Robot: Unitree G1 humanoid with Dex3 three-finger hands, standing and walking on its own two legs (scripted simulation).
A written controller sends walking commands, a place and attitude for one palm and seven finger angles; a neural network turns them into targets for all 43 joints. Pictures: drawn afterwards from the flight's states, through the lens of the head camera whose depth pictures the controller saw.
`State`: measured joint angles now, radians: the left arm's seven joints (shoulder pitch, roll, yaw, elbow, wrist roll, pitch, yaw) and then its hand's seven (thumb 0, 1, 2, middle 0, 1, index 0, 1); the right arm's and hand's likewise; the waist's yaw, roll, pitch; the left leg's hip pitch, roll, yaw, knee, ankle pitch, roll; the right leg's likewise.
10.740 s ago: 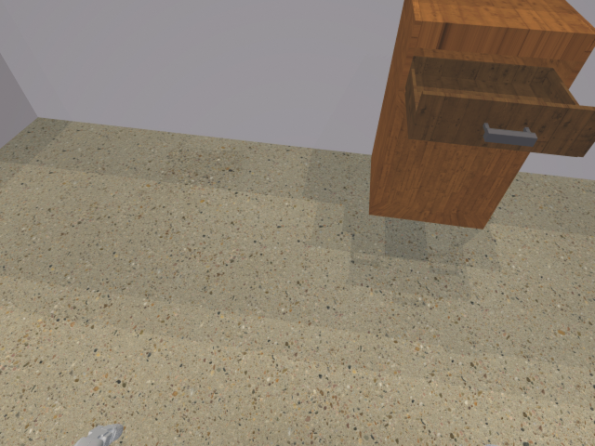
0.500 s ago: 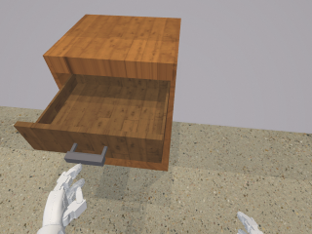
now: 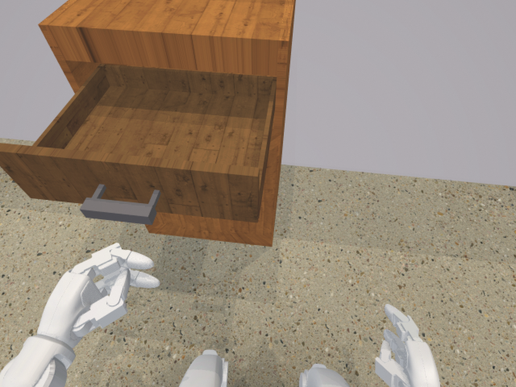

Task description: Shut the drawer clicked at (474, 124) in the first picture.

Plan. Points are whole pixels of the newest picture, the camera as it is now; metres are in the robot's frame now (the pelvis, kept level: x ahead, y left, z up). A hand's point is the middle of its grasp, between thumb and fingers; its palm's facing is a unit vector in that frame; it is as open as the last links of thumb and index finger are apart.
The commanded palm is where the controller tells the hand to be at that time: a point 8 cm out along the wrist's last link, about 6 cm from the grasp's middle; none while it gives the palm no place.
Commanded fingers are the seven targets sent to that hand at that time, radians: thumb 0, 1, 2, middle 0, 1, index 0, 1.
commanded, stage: raise the hand and make a fist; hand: left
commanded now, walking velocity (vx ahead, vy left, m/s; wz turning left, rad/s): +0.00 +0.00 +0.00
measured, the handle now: (123, 201) +0.42 +0.27 +0.02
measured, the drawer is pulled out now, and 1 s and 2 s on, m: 0.29 0.29 0.29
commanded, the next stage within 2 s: bring the fist close to the handle in 1.20 s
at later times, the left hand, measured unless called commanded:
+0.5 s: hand (84, 294) +0.22 +0.23 +0.09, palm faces -0.03 -1.00 -0.06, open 3.1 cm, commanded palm +0.18 +0.29 +0.10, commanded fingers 0.00 0.90 0.90 -1.40 -1.60 -1.40 -1.60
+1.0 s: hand (78, 287) +0.22 +0.23 +0.10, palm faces -0.04 -1.00 -0.08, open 3.3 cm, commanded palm +0.19 +0.29 +0.12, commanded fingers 0.00 0.90 0.90 -1.40 -1.60 -1.40 -1.60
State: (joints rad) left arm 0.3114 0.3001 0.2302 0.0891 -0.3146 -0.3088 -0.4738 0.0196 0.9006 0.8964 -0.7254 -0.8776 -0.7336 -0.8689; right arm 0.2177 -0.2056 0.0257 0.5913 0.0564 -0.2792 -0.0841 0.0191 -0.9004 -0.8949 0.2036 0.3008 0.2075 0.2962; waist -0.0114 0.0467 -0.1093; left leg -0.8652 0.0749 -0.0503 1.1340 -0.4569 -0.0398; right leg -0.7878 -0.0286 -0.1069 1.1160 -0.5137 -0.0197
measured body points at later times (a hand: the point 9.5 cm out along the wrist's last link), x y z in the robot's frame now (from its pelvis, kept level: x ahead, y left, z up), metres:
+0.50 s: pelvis +0.03 +0.03 +0.02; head +0.06 +0.04 +0.47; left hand +0.22 +0.28 +0.10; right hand +0.24 -0.20 -0.03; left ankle +0.06 +0.15 -0.65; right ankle +0.03 -0.11 -0.65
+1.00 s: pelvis +0.03 +0.02 +0.04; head +0.05 +0.02 +0.49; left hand +0.22 +0.29 +0.11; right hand +0.21 -0.21 -0.03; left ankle +0.06 +0.15 -0.65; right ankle +0.03 -0.11 -0.65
